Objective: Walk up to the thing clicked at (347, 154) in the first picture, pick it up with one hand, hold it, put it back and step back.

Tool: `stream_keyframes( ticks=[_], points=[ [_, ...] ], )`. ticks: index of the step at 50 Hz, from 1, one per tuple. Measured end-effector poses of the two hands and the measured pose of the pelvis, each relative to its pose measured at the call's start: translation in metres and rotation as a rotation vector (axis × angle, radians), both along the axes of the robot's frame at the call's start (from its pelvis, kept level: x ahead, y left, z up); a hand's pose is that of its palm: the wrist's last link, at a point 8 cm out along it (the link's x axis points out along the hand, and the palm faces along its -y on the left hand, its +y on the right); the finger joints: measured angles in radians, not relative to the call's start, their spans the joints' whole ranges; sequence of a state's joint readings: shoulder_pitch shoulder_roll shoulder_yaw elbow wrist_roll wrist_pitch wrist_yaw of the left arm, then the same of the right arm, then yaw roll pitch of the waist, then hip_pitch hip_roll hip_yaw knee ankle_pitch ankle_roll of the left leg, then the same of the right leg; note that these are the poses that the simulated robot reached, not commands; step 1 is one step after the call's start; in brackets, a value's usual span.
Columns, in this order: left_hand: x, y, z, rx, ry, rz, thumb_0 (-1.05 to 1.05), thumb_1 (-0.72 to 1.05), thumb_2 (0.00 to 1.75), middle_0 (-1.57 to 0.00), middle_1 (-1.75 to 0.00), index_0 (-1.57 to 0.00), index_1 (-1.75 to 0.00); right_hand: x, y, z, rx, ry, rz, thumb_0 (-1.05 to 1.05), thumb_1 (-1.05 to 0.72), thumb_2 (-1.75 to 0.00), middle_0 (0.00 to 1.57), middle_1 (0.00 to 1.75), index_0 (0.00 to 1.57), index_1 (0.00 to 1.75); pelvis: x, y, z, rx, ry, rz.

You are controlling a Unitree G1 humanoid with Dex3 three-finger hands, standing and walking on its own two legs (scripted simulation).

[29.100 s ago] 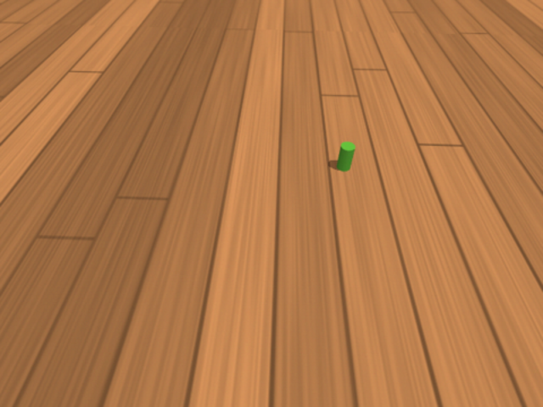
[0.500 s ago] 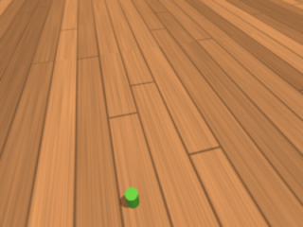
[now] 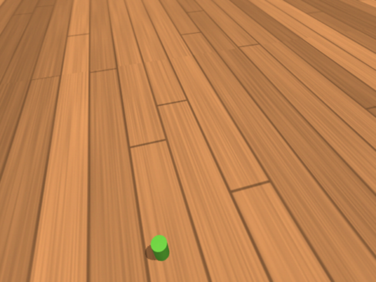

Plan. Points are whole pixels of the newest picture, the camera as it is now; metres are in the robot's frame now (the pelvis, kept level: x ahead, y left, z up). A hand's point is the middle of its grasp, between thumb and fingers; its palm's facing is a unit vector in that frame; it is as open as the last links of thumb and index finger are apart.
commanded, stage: stand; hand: left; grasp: from the side
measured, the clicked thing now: (160, 248) +0.41 +0.17 -0.71
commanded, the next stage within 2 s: step back in 0.62 s
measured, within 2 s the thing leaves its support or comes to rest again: neither
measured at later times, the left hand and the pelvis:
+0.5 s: hand out of the picture +0.07 +0.25 -0.16, palm faces -0.02 -0.94 -0.34, open 7.4 cm; pelvis +0.00 +0.00 +0.00, yaw +0 degrees
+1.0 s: hand out of the picture +0.11 +0.32 -0.19, palm faces -0.01 -0.93 -0.36, open 7.4 cm; pelvis -0.06 +0.05 -0.02, yaw +1 degrees
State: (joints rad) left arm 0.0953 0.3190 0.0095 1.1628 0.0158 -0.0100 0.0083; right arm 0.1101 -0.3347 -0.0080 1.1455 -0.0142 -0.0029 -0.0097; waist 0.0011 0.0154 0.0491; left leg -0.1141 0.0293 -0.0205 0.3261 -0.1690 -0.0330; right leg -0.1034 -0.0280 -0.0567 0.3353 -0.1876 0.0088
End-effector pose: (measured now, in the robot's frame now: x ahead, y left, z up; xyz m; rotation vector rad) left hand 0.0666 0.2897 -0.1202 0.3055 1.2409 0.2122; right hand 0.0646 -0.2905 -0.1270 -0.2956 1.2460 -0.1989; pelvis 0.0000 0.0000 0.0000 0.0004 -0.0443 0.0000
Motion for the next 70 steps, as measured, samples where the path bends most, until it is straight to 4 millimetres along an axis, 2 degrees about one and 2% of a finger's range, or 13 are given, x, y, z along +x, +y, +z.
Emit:
stream_keyframes(
  ticks=[10,33,37,41,46,50,54,60,67,70],
  points=[
    [0.006,0.000,0.001,0.001,-0.003,-0.003,0.00,0.90,0.90,-0.21,-0.30,-0.20,-0.30,0.003,-0.004,0.002,-0.005,-0.005,-0.005,0.01,-0.90,-0.90,0.20,0.30,0.20,0.30,0.003,-0.001,0.001,0.001,0.001,-0.005],
    [0.000,0.002,-0.001,-0.001,0.007,0.002,0.01,0.90,0.90,-0.21,-0.30,-0.20,-0.30,-0.005,-0.007,0.001,0.002,0.018,-0.018,0.01,-0.90,-0.90,0.20,0.30,0.20,0.30,0.000,-0.003,-0.001,-0.005,0.012,-0.005],
    [-0.001,0.013,-0.004,0.013,-0.002,0.011,0.01,0.90,0.90,-0.21,-0.30,-0.21,-0.30,-0.006,-0.011,-0.001,-0.018,0.008,-0.024,0.01,-0.90,-0.90,0.20,0.30,0.20,0.30,-0.014,0.003,-0.007,-0.009,0.011,-0.002],
    [0.005,0.032,-0.009,0.031,-0.020,-0.022,0.01,0.90,0.90,-0.21,-0.30,-0.21,-0.30,-0.015,-0.009,0.002,-0.053,0.005,-0.031,0.01,-0.91,-0.90,0.20,0.30,0.20,0.30,-0.026,0.019,-0.013,0.000,0.017,-0.006],
    [0.027,0.061,-0.026,0.026,-0.097,-0.050,0.01,0.90,0.90,-0.21,-0.30,-0.21,-0.30,-0.042,0.005,0.001,-0.121,0.030,-0.017,0.01,-0.91,-0.90,0.20,0.30,0.20,0.30,-0.041,0.044,-0.029,-0.010,0.026,0.010],
    [0.030,0.070,-0.028,0.021,-0.121,-0.051,0.01,0.91,0.90,-0.21,-0.30,-0.20,-0.30,-0.067,0.024,0.008,-0.122,0.072,-0.015,0.01,-0.91,-0.90,0.20,0.30,0.20,0.30,-0.055,0.054,-0.025,-0.021,0.021,0.014],
    [0.015,0.072,-0.026,0.009,-0.100,-0.069,0.00,0.91,0.90,-0.21,-0.30,-0.20,-0.30,-0.078,0.038,0.013,-0.122,0.053,-0.023,0.01,-0.90,-0.90,0.20,0.30,0.20,0.30,-0.066,0.061,-0.019,-0.028,0.030,-0.008],
    [-0.024,0.074,-0.027,0.014,-0.036,-0.099,0.00,0.91,0.90,-0.21,-0.30,-0.20,-0.30,-0.083,0.049,0.010,-0.101,-0.042,-0.032,0.01,-0.90,-0.90,0.20,0.30,0.20,0.30,-0.086,0.066,-0.019,-0.023,0.024,-0.045],
    [-0.070,0.069,-0.023,0.045,-0.030,-0.115,0.01,0.91,0.90,-0.21,-0.30,-0.20,-0.30,-0.104,0.039,-0.008,-0.063,-0.105,-0.035,0.01,-0.90,-0.90,0.20,0.30,0.20,0.30,-0.120,0.058,-0.031,-0.006,0.010,-0.084],
    [-0.095,0.064,-0.015,0.047,-0.032,-0.113,0.01,0.91,0.90,-0.21,-0.30,-0.20,-0.30,-0.116,0.034,-0.012,-0.049,-0.106,-0.051,0.01,-0.90,-0.90,0.20,0.30,0.20,0.30,-0.136,0.054,-0.029,-0.019,0.000,-0.075]
  ],
)
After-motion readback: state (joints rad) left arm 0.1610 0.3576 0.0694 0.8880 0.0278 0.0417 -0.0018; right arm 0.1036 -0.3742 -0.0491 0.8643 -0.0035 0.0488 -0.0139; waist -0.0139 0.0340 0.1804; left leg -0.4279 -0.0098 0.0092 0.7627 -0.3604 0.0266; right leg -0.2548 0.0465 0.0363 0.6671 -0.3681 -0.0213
